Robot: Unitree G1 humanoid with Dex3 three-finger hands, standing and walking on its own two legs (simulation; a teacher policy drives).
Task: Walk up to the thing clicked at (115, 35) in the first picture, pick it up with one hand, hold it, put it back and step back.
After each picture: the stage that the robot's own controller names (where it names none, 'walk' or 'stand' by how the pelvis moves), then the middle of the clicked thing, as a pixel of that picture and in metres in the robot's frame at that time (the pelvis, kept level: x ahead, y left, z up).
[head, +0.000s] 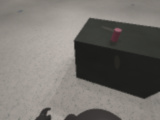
stand; (115, 35) +0.81 -0.22 +0.07
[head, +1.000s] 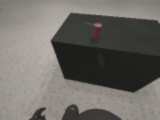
walk; (97, 31) +0.74 +0.01 +0.10
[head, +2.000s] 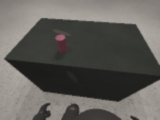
stand; (61, 43) +0.51 +0.25 +0.11
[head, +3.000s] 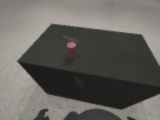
walk; (71, 50) +0.50 +0.19 +0.07
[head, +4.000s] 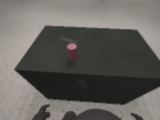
stand; (72, 52) +0.48 +0.16 +0.08
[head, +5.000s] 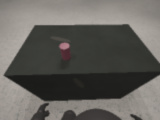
stand; (65, 51) +0.46 +0.20 +0.08
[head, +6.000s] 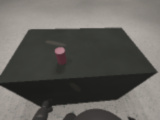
stand; (61, 56) +0.43 +0.23 +0.07
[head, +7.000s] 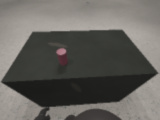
stand; (62, 57) +0.44 +0.23 +0.07
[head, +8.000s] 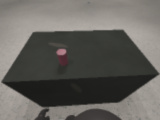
stand; (62, 57) +0.44 +0.23 +0.07
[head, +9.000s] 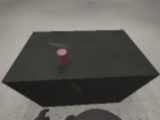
stand; (63, 57) +0.44 +0.23 +0.07
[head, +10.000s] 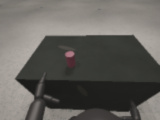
rise first; (70, 59) +0.44 +0.20 +0.07
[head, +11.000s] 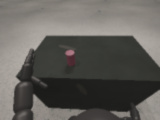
go down; (70, 58) +0.46 +0.20 +0.08
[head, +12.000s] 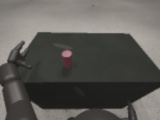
go down; (67, 59) +0.42 +0.19 +0.08
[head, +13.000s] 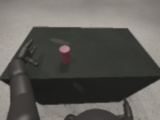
close in; (65, 54) +0.45 +0.19 +0.09
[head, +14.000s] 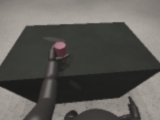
close; (61, 51) +0.45 +0.20 +0.11
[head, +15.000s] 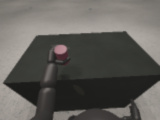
lift; (62, 55) +0.36 +0.19 +0.20
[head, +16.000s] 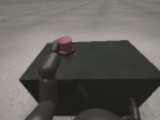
lift; (67, 48) +0.33 +0.16 +0.29
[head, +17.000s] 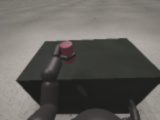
hold; (68, 52) +0.34 +0.16 +0.25
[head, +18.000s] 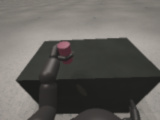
hold; (65, 53) +0.33 +0.17 +0.25
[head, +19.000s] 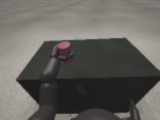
crouch; (66, 53) +0.34 +0.17 +0.25
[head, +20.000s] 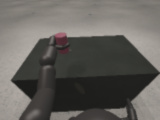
crouch; (62, 43) +0.41 +0.20 +0.26
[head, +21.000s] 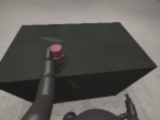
lower; (58, 54) +0.44 +0.21 +0.10
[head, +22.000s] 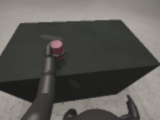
lower; (58, 50) +0.45 +0.21 +0.12
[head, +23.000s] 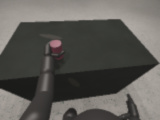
lower; (57, 50) +0.46 +0.21 +0.12
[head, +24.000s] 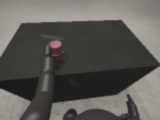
lower; (57, 50) +0.45 +0.22 +0.12
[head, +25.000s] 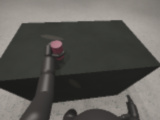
loosen; (58, 50) +0.45 +0.21 +0.11
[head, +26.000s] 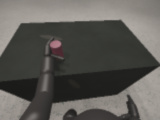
withdraw; (57, 50) +0.45 +0.22 +0.11
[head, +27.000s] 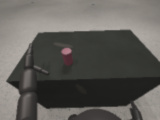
sink last; (67, 57) +0.44 +0.20 +0.10
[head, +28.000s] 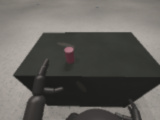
stand; (69, 55) +0.46 +0.21 +0.08
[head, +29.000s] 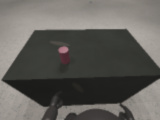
stand; (64, 55) +0.44 +0.21 +0.09
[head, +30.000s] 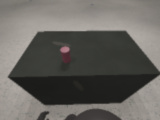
stand; (66, 55) +0.47 +0.22 +0.07
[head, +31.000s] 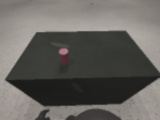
stand; (64, 56) +0.45 +0.22 +0.07
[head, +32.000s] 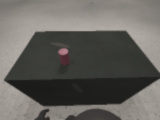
stand; (64, 57) +0.44 +0.22 +0.07
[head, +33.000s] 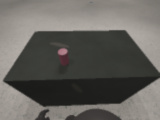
stand; (63, 57) +0.44 +0.22 +0.07
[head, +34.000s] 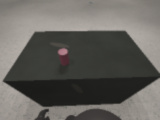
stand; (64, 57) +0.44 +0.22 +0.07
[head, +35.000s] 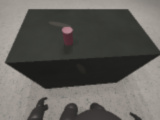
walk; (68, 36) +0.55 +0.20 +0.08
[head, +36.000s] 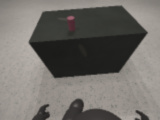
walk; (71, 23) +0.80 +0.26 +0.09
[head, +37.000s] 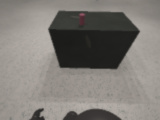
stand; (82, 19) +1.09 +0.19 +0.09
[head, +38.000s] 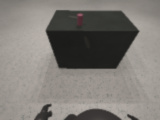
stand; (80, 19) +1.06 +0.19 +0.07
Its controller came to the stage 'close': yes
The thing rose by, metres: 0.22
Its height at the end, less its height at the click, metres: +0.00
